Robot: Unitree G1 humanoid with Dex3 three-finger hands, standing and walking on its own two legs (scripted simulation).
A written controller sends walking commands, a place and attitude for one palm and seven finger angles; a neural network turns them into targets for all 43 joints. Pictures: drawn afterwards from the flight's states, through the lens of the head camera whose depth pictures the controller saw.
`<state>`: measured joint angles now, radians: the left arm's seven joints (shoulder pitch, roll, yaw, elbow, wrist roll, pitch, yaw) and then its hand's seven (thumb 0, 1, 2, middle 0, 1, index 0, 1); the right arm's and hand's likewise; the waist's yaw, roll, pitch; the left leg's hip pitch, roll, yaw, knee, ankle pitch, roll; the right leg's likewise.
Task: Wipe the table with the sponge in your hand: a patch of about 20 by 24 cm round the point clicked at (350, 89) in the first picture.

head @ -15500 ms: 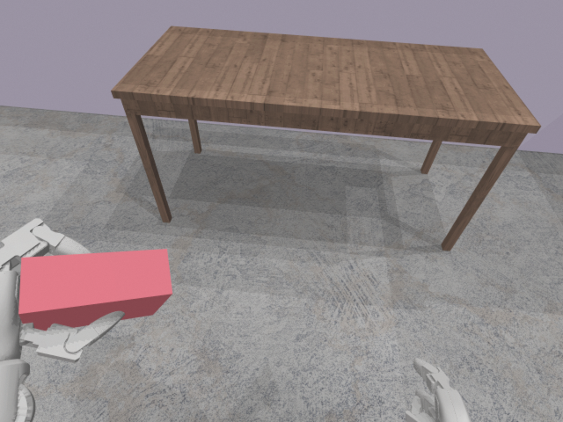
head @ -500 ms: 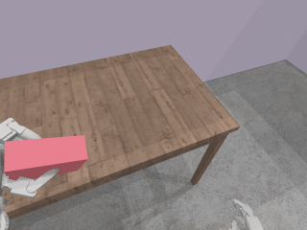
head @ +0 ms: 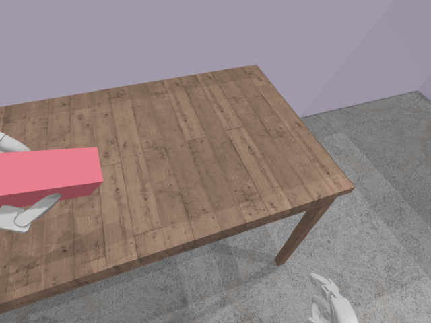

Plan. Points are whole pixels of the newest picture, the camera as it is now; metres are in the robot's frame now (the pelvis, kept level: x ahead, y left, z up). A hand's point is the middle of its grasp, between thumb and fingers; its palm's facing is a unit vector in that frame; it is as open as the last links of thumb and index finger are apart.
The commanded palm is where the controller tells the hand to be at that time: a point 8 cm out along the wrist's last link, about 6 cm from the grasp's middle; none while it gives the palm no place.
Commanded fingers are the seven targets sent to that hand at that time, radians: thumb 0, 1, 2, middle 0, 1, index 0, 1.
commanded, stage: come to a stop and stand still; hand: left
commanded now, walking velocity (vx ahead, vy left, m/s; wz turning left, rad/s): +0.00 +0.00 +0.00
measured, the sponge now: (61, 177) +0.27 +0.26 +0.16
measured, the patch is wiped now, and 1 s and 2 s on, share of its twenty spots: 0.00 0.00 0.00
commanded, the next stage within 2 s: look again from close up in 1.28 s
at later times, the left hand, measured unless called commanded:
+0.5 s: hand (15, 206) +0.22 +0.30 +0.15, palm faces +0.39 -0.80 -0.45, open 9.4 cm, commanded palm +0.16 +0.32 +0.18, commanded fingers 0.00 0.10 1.30 -1.20 -1.60 -1.20 -1.60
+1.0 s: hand (19, 231) +0.19 +0.28 +0.15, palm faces +0.39 -0.84 -0.39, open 9.4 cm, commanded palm +0.13 +0.31 +0.18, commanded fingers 0.00 0.10 1.30 -1.20 -1.60 -1.20 -1.60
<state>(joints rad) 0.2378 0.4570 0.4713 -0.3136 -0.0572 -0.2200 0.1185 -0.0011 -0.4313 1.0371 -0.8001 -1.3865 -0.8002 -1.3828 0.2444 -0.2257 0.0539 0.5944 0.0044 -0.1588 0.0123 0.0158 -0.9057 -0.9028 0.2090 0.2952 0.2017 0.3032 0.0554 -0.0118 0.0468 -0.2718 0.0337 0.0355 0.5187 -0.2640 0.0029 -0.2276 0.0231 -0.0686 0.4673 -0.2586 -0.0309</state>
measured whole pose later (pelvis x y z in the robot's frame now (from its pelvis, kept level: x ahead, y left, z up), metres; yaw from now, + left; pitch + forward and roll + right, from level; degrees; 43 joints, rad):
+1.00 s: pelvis -0.03 +0.03 +0.00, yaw -1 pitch -1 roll -1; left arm 0.43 0.34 0.34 -0.41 -0.02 -0.16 0.12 0.00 -0.43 1.04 -0.80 -1.39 -0.80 -1.38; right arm 0.23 -0.24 0.02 0.58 0.00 -0.10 -0.02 0.02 -0.91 -0.90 0.21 0.29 0.20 0.30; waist 0.02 0.00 0.04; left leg -0.24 0.00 0.07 0.44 -0.18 0.05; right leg -0.20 -0.01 -0.04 0.38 -0.16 0.01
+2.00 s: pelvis -0.03 +0.04 +0.00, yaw -1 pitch +0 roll -1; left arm 0.30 0.39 0.41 -0.37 -0.05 -0.22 0.11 0.00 -0.43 1.04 -0.80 -1.39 -0.80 -1.39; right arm 0.20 -0.20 0.01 0.57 0.01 -0.16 0.00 0.02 -0.91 -0.90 0.21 0.30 0.20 0.30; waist 0.03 -0.02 0.08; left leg -0.25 -0.01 0.07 0.46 -0.20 0.05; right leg -0.22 -0.02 -0.03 0.42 -0.19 0.02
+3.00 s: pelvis -0.01 +0.04 +0.01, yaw +0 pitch +0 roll -1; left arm 0.43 0.38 0.35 -0.46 -0.05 -0.21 0.10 0.00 -0.44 1.05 -0.80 -1.39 -0.80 -1.38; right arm 0.19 -0.20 0.02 0.57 0.00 -0.14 -0.04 0.02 -0.91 -0.90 0.21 0.30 0.20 0.30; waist 0.02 -0.03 0.06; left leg -0.23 -0.01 0.06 0.43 -0.21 0.05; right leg -0.17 -0.02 -0.04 0.35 -0.18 0.03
